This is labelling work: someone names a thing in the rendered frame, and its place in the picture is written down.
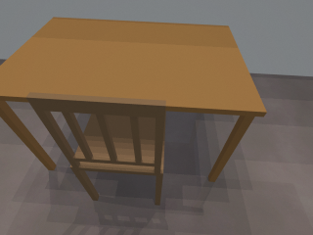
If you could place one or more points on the chair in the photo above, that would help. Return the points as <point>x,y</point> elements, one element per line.
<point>123,135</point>

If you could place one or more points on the table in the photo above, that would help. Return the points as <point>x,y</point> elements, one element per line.
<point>195,68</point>

